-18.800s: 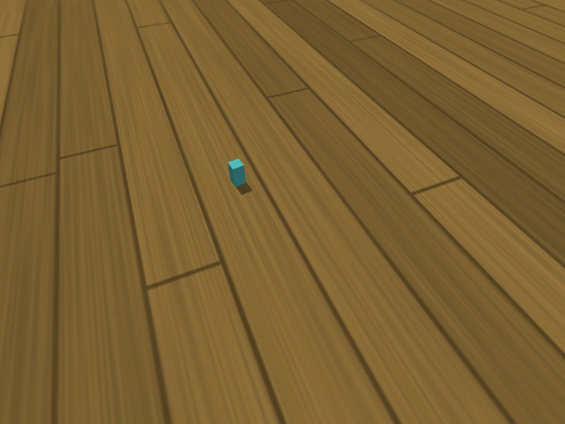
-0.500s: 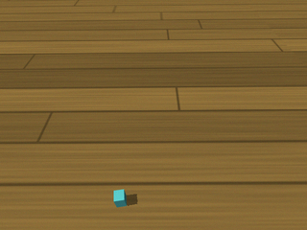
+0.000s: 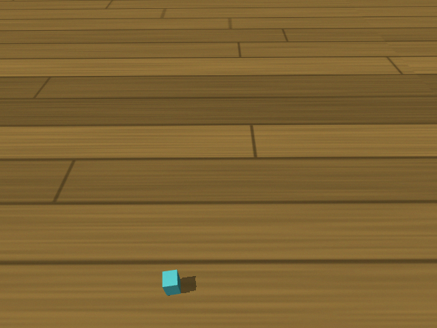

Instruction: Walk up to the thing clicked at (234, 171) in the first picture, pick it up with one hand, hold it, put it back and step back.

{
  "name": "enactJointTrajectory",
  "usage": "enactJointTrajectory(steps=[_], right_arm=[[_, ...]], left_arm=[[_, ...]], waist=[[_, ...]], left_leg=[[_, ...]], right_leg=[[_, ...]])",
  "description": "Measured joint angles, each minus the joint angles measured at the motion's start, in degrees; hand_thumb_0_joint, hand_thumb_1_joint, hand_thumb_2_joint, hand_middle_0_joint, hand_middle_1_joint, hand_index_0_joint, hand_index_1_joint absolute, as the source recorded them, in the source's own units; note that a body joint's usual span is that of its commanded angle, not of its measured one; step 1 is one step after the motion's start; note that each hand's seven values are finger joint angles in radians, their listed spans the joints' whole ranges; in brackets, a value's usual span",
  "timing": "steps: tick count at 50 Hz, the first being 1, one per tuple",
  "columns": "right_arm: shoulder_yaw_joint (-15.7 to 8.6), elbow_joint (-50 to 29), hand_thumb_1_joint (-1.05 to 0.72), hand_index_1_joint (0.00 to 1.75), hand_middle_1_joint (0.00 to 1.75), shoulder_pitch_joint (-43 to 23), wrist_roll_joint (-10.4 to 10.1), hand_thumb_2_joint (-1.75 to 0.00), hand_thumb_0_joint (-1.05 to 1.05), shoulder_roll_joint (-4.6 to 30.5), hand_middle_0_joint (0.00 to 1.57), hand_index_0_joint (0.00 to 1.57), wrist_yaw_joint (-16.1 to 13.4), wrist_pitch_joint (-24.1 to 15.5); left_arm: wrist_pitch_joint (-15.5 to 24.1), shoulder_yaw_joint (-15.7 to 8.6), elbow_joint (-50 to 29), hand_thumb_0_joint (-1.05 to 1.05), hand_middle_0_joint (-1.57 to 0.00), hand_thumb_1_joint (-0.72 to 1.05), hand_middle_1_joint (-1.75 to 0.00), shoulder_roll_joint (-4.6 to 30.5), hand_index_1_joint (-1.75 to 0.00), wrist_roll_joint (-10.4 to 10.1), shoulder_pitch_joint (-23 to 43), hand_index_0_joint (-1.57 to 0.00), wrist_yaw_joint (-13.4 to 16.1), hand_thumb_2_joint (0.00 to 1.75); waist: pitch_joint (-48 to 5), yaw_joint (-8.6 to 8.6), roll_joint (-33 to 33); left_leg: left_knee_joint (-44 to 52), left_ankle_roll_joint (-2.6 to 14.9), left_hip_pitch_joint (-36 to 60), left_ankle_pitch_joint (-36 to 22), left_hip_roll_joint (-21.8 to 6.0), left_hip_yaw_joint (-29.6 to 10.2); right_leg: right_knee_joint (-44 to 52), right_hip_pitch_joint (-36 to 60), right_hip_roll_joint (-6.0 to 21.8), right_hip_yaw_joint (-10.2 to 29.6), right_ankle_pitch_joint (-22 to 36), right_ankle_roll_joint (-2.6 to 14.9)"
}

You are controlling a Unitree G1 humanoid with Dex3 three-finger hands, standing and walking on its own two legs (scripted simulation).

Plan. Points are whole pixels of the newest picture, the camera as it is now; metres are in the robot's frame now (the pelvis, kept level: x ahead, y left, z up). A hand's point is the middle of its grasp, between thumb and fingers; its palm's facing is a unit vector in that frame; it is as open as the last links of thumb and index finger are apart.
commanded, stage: stand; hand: left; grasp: from above
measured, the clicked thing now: (171, 282) +0.42 +0.22 -0.72
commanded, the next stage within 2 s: rise first in 0.54 s
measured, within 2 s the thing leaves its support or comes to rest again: neither
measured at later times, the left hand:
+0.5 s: hand out of the picture +0.07 +0.26 -0.16, palm faces -0.03 -0.94 -0.35, open 7.4 cm
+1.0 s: hand out of the picture +0.14 +0.26 -0.18, palm faces -0.07 -0.92 -0.39, open 11.0 cm
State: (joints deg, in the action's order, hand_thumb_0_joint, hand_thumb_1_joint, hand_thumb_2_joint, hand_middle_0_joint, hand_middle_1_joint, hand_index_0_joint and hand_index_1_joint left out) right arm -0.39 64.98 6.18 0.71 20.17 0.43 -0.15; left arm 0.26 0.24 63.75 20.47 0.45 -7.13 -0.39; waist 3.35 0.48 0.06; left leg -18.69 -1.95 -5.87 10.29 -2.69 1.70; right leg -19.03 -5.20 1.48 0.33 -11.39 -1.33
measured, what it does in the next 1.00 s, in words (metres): stands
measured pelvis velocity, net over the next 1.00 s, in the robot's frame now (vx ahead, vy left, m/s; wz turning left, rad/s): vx -0.01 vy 0.01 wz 0.02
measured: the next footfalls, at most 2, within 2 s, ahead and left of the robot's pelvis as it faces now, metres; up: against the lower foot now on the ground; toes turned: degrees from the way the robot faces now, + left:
none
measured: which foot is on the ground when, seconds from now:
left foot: down 0.00-1.00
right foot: down 0.00-1.00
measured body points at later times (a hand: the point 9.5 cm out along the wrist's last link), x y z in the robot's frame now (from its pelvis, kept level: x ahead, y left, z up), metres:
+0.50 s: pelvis +0.00 +0.00 +0.00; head +0.01 +0.00 +0.45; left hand +0.07 +0.31 -0.13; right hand +0.07 -0.30 -0.13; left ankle +0.00 +0.14 -0.75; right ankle -0.01 -0.13 -0.75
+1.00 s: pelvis -0.01 +0.01 -0.03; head +0.05 +0.01 +0.42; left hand +0.14 +0.30 -0.15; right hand +0.09 -0.25 -0.15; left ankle +0.00 +0.14 -0.75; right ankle -0.01 -0.13 -0.75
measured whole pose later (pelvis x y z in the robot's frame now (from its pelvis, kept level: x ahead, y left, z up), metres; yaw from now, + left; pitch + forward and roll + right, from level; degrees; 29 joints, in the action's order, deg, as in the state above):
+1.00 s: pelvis -0.01 +0.01 -0.03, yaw +1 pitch +8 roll +0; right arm -2.1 41.8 14.2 -1.2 13.4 -0.6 -2.7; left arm -4.3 -7.6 52.9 18.3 9.8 -0.5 -0.4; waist -0.8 1.9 0.1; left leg -39.4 -1.4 -28.9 18.2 -2.4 0.2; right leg -38.7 -27.2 2.0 -0.3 -19.2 -1.7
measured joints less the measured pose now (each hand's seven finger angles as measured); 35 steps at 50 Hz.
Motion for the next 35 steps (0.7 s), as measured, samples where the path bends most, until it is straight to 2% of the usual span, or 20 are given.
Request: enactJointTrajectory(steps=[33, 35], right_arm=[[-0.1, -0.1, -0.90, 0.30, 0.30, 0.1, 0.0, -0.90, 0.01, 0.1, 0.20, 0.21, -0.1, 0.0], [0.1, -5.0, -0.92, 0.30, 0.30, 2.2, -1.8, -0.90, 0.01, -0.1, 0.20, 0.21, -1.1, -0.5]], left_arm=[[0.0, 0.1, -0.2, 0.00, -0.20, 0.90, -0.30, 0.0, -0.30, 0.0, -0.2, -0.20, 0.1, 0.90], [0.3, -0.7, -3.0, 0.01, -0.19, 0.88, -0.32, -0.6, -0.32, -1.0, -0.1, -0.20, 0.7, 0.91]], waist=[[0.0, -0.04, 0.0], [-0.5, 0.28, 0.2]], left_leg=[[-0.1, 0.14, -0.1, 0.1, 0.2, 0.0], [-2.5, 0.33, -3.1, 0.8, 0.3, -0.6]], right_leg=[[0.0, 0.0, 0.2, 0.0, -0.1, -0.18], [-2.0, -2.6, 0.4, -0.5, -0.8, -0.20]])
